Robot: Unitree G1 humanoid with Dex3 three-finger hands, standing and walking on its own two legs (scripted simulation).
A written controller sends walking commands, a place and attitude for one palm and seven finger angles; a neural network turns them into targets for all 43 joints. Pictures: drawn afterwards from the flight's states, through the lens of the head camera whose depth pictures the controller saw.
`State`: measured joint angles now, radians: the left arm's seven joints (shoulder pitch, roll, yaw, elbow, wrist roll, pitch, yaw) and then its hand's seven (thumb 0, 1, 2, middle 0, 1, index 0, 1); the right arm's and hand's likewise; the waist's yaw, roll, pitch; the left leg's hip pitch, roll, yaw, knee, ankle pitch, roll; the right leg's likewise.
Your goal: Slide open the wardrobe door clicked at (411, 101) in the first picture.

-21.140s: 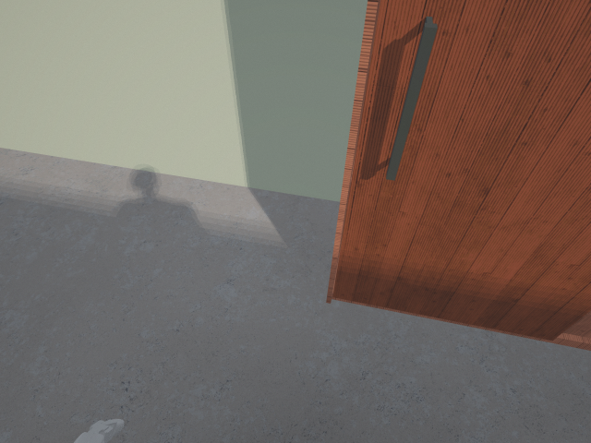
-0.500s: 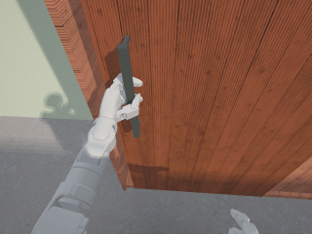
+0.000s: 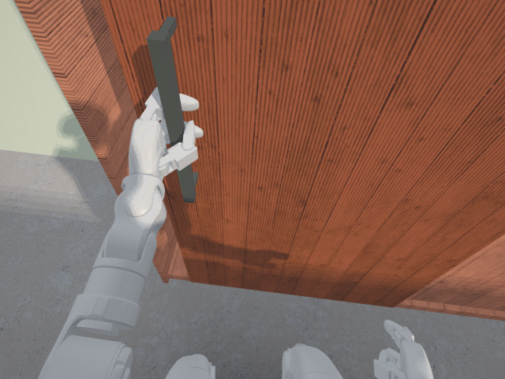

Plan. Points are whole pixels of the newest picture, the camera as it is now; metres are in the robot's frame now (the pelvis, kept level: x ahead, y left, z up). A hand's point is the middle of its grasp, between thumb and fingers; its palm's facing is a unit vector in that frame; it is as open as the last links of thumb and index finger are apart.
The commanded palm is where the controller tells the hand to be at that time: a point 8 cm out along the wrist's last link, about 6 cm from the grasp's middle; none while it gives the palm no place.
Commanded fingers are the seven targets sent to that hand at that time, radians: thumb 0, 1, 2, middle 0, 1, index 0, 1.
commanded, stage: step sideways, sliding the door along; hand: left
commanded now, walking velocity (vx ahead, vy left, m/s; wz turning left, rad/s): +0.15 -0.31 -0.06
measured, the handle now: (181, 129) +0.44 +0.17 +0.13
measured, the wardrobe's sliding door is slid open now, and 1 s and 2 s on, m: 0.09 0.35 0.48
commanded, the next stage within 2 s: stop walking and hold the door there in 1.74 s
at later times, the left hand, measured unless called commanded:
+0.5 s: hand (249, 149) +0.40 +0.06 +0.14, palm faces +0.37 -0.93 -0.02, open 6.0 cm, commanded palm +0.37 +0.03 +0.15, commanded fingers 0.00 0.90 0.90 -0.45 -1.40 -0.45 -1.40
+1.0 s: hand (376, 166) +0.39 -0.13 +0.14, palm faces +0.32 -0.95 -0.04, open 5.8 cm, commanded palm +0.36 -0.14 +0.14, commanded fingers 0.00 0.90 0.90 -0.45 -1.40 -0.45 -1.40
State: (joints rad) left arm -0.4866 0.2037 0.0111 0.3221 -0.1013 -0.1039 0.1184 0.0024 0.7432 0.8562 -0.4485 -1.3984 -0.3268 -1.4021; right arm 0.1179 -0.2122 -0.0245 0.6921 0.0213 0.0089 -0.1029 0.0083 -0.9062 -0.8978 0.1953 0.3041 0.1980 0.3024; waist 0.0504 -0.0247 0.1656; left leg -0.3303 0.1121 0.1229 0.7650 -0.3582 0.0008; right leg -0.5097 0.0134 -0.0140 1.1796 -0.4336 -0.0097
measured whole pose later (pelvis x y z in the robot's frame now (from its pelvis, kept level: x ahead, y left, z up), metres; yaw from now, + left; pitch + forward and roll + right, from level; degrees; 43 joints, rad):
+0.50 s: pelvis +0.04 -0.16 +0.01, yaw +7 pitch -1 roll -2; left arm -0.38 0.17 0.09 0.06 -0.11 -0.08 0.19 0.01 0.77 0.85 -0.44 -1.40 -0.21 -1.40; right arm 0.05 -0.26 -0.07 0.63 0.04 -0.06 -0.06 0.01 -0.91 -0.90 0.20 0.30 0.20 0.30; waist 0.07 0.06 0.25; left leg -0.33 0.10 0.10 0.70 -0.26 0.00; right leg -0.41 -0.06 -0.08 0.90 -0.37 0.03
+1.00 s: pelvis +0.08 -0.30 +0.02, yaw +4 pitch +1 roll +0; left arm -0.08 0.09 0.02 -0.20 -0.08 -0.12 0.20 -0.01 0.77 0.85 -0.44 -1.40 -0.25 -1.40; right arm -0.01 -0.22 -0.02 0.60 0.03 -0.13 -0.03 0.01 -0.91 -0.90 0.20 0.30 0.20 0.30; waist 0.08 0.06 0.24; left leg -0.39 0.04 0.06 0.90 -0.61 -0.04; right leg -0.38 -0.05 -0.04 0.59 -0.20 0.01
